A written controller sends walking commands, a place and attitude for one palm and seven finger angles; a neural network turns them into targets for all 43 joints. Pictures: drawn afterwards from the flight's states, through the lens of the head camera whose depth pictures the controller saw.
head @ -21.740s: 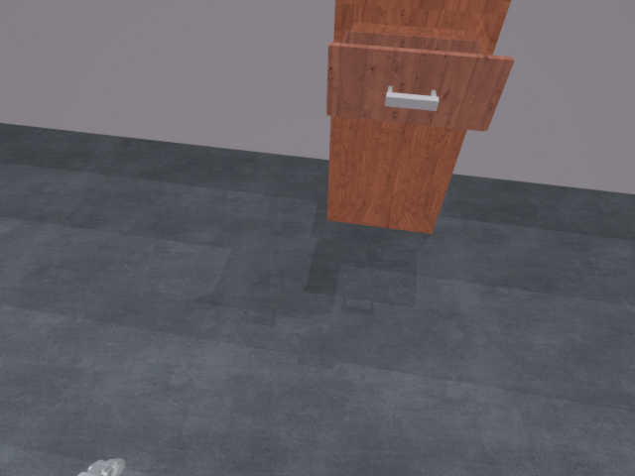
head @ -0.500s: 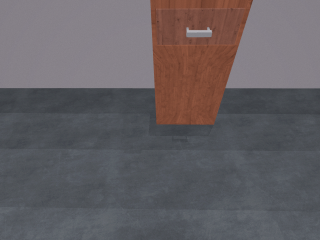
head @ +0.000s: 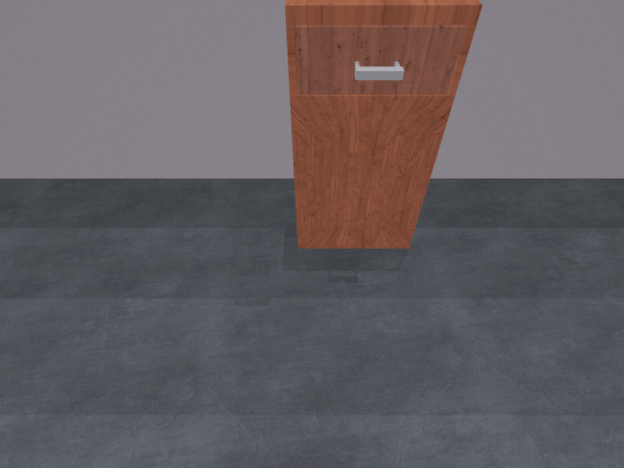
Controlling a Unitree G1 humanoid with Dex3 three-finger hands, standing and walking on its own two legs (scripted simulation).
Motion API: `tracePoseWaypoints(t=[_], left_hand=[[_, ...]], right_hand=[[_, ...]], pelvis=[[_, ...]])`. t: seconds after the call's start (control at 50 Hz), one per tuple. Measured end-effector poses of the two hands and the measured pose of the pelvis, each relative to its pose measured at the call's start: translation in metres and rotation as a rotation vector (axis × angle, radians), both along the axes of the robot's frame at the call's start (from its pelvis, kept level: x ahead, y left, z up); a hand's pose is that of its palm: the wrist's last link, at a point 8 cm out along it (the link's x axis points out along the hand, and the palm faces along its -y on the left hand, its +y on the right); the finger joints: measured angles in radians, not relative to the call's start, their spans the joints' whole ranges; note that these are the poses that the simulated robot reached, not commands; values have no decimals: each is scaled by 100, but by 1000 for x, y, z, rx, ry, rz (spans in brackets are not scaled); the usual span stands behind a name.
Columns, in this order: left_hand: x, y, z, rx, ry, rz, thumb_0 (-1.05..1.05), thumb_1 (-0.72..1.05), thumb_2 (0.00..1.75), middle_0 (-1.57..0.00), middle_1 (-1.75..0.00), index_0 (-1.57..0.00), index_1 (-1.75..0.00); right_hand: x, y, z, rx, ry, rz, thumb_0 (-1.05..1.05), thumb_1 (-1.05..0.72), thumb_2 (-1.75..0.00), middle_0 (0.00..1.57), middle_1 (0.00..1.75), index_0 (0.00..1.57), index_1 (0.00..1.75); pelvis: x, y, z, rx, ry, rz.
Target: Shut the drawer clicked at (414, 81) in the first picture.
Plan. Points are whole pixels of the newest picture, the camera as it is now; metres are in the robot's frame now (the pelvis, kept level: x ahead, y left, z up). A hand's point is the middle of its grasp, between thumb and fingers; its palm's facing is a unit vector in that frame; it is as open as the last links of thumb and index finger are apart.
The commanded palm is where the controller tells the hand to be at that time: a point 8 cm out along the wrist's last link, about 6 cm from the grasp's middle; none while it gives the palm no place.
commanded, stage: look to check the result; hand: left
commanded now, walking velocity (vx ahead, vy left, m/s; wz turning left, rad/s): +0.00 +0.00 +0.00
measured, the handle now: (377, 69) +1.03 -0.13 +0.02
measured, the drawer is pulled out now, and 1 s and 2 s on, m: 0.00 0.00 0.00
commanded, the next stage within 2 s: stand and wait in 0.48 s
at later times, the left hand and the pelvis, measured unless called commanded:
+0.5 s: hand out of the picture -0.01 +0.14 -0.17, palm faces +0.05 -0.98 -0.17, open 7.3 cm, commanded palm none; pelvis +0.01 -0.01 +0.00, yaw +0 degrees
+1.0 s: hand out of the picture +0.00 +0.13 -0.17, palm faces +0.06 -0.98 -0.17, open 7.3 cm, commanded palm none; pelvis +0.02 -0.02 +0.00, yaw +0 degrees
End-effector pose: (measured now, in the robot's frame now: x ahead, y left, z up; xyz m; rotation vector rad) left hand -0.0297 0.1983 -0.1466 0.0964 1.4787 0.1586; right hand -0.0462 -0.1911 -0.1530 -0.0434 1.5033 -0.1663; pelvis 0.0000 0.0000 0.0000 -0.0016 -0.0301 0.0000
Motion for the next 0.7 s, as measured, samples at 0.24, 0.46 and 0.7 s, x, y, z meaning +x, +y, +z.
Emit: tracePoseWaypoints(t=[0.24, 0.46, 0.7], left_hand=[[6, 0, 1, 4, 2, 2, 0, 91, 90, -20, -30, -20, -30], [19, -4, 2, 10, -16, -3, 0, 91, 90, -20, -30, -20, -30], [24, -9, 3, 16, -24, 2, 0, 91, 90, -20, -30, -20, -30]], right_hand=[[5, -7, 1, -12, 6, 8, 0, -91, -90, 20, 29, 20, 30], [22, -10, -1, -6, -23, 18, 0, -91, -90, 20, 29, 20, 30], [33, -20, -1, -11, -34, 26, 0, -91, -90, 20, 29, 20, 30]], pelvis=[[5, -2, 0, 1, 1, 2], [10, -6, 1, 4, 4, 3], [16, -13, 1, 5, 1, 5]])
